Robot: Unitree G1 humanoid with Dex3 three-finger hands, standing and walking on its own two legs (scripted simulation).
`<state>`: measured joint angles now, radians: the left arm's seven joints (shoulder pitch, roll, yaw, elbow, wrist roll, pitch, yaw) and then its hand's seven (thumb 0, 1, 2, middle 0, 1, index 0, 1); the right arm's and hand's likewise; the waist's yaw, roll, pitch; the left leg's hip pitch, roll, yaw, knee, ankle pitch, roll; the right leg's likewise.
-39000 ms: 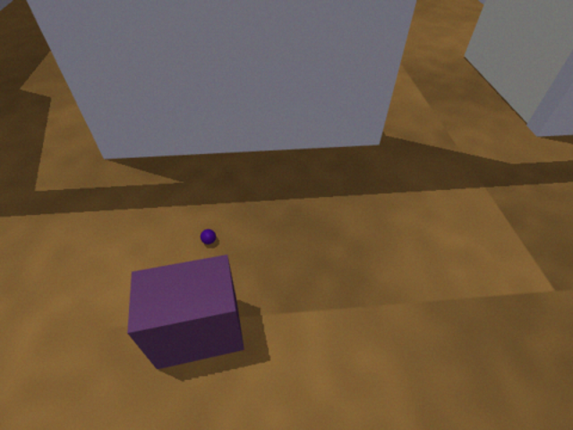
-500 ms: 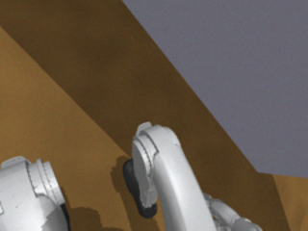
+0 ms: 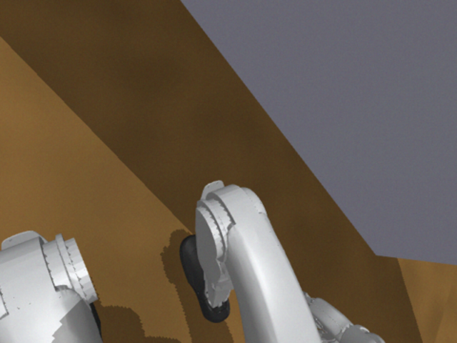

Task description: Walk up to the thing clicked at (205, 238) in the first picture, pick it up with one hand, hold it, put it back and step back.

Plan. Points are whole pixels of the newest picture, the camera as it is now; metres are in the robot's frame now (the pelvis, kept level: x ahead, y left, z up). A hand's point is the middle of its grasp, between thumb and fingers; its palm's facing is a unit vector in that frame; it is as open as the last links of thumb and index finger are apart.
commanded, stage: open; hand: left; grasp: from above
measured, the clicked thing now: out of the picture +0.42 +0.33 -0.27
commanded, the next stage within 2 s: withdraw in 0.22 s
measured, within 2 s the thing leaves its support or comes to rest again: neither
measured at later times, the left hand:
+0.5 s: hand out of the picture +0.42 +0.33 -0.24, palm faces -0.39 -0.17 -0.91, open 13.9 cm
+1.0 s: hand out of the picture +0.39 +0.34 -0.07, palm faces -0.48 -0.14 -0.86, open 14.0 cm
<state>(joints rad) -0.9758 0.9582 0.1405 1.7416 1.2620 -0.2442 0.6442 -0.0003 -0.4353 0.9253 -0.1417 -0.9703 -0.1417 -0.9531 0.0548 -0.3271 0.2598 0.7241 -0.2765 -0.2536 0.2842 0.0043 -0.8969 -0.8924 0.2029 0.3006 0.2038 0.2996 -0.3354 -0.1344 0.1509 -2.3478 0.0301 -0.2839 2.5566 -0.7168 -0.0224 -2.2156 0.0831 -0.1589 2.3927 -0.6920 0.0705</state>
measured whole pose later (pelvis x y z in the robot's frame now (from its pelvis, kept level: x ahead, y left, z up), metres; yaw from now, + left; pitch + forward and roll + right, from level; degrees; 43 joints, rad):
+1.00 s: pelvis -0.01 -0.01 +0.06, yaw +7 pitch +32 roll -7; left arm -0.91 0.69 -0.03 1.29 1.12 -0.15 0.19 0.00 -0.51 1.01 -0.09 -1.01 -0.08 -1.01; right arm 0.10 -0.30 0.06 0.69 -0.09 -0.04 0.17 0.00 -0.91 -0.90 0.20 0.30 0.20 0.30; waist -0.17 0.01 -0.07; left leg -2.22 0.03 -0.15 2.29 -0.64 -0.01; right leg -2.13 0.03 -0.07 2.23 -0.66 0.04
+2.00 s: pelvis +0.00 -0.01 +0.20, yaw +12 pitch +30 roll -5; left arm -0.15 0.40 0.05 0.40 0.36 0.11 0.04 0.00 0.84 0.91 -0.22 -0.33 -0.21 -0.33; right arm 0.07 -0.27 -0.03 0.59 0.02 -0.03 0.03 0.01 -0.91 -0.89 0.20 0.30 0.20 0.30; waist -0.04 0.02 -0.19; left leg -1.76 0.03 -0.10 1.85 -0.62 -0.01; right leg -1.68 0.01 -0.05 1.80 -0.65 0.03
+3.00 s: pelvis +0.08 +0.01 +0.41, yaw +16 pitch +10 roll -3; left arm 0.50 0.22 0.03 -0.13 -0.05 0.45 0.01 0.01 0.90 0.90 -0.20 -0.30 -0.20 -0.29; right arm 0.26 -0.22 0.03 0.52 0.00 -0.23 -0.17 0.02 -0.90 -0.89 0.20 0.30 0.21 0.30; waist -0.03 0.04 -0.15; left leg -0.71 0.03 -0.06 1.00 -0.47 -0.01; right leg -0.63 -0.01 -0.05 0.93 -0.48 0.02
